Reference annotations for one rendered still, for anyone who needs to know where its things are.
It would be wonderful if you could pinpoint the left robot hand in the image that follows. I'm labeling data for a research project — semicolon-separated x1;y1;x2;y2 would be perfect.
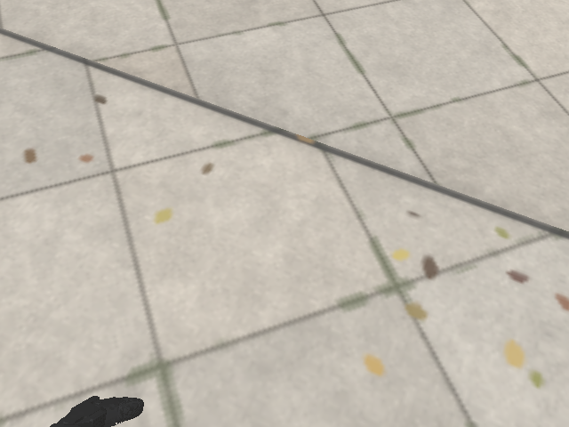
50;396;144;427

